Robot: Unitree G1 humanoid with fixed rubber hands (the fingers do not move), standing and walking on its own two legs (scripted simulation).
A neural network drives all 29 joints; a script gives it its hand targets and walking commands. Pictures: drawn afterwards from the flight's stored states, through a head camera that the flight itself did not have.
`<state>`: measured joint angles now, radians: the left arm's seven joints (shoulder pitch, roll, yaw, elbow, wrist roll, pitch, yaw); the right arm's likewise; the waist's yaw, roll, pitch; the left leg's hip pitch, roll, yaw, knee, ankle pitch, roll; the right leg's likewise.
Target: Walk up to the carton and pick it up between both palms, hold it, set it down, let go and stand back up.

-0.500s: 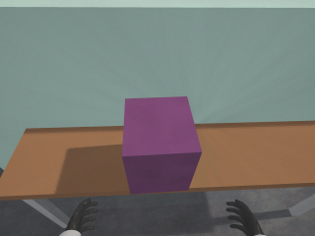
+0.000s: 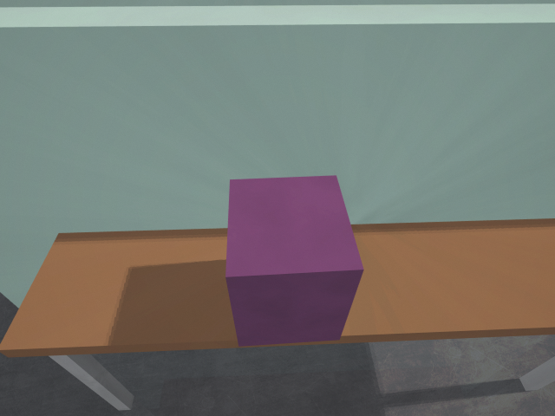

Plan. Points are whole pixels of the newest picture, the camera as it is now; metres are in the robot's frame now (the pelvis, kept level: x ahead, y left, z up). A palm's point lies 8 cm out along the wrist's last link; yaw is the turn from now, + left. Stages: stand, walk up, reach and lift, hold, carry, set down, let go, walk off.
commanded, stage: stand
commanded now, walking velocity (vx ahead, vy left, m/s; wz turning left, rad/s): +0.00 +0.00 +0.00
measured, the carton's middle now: (286, 262) +0.41 +0.00 -0.06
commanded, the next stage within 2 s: none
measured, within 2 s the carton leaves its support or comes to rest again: neither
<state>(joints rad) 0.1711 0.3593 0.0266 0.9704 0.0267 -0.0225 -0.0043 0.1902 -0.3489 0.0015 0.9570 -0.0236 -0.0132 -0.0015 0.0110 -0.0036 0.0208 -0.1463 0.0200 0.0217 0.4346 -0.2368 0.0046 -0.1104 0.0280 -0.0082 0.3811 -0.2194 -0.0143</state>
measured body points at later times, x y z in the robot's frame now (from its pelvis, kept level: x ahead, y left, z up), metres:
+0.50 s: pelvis -0.01 +0.01 +0.00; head -0.01 +0.02 +0.45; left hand +0.07 +0.32 -0.12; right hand +0.08 -0.29 -0.12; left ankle +0.00 +0.11 -0.74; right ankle -0.01 -0.11 -0.74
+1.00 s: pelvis +0.00 +0.01 +0.00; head +0.00 +0.01 +0.45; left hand +0.09 +0.31 -0.12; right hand +0.09 -0.29 -0.12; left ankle +0.00 +0.12 -0.74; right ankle -0.01 -0.11 -0.74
